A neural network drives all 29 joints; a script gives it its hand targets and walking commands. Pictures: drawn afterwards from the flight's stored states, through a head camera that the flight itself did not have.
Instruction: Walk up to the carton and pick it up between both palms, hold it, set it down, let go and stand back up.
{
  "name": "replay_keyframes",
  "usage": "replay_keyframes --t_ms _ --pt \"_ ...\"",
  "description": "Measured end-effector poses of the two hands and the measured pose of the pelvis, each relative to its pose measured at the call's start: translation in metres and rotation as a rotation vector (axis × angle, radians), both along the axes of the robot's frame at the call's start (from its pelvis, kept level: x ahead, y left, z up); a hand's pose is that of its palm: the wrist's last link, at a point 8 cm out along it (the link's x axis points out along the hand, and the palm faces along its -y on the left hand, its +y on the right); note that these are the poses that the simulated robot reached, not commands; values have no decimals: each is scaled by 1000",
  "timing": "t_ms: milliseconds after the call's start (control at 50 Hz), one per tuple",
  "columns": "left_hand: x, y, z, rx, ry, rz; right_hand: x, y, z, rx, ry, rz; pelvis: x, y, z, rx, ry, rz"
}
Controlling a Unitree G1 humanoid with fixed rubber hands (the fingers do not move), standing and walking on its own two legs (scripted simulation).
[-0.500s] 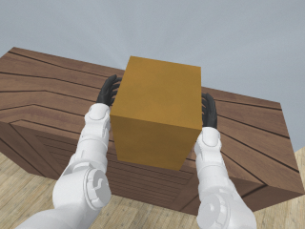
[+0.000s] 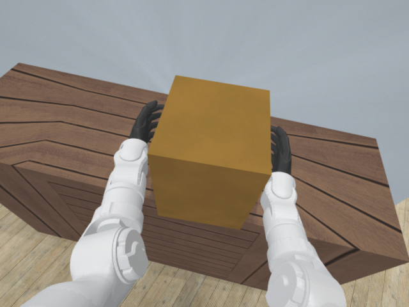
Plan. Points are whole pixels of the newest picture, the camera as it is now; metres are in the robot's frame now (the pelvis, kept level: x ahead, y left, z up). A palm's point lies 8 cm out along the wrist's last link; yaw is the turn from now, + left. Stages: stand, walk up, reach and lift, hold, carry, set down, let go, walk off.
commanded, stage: reach and lift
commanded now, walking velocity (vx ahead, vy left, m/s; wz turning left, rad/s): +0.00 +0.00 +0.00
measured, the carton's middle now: (209, 157) +0.41 +0.01 +0.02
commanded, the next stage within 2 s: none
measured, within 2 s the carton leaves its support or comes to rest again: leaves its support in 0.24 s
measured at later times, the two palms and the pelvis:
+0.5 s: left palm (142, 135) +0.38 +0.15 +0.12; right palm (293, 168) +0.35 -0.14 +0.09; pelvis -0.02 +0.00 +0.00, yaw +0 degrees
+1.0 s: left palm (139, 128) +0.37 +0.15 +0.15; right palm (302, 162) +0.34 -0.14 +0.12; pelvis -0.03 +0.00 +0.00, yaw +1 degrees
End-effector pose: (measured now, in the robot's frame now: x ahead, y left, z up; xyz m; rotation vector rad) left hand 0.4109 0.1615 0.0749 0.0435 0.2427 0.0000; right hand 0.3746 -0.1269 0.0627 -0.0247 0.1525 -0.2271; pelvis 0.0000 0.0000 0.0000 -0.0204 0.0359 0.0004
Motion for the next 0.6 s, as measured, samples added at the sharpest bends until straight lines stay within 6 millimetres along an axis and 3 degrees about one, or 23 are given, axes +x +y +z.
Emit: replay_keyframes --t_ms 260,600 --pt "-13 -9 9 30 -14 8 -10 -8 3 8 -14 12 -4 -2 1 -1 -26 13" --pt "-33 -11 51 23 -21 36 -24 -11 42 12 -24 34 -25 -4 1 7 -117 8"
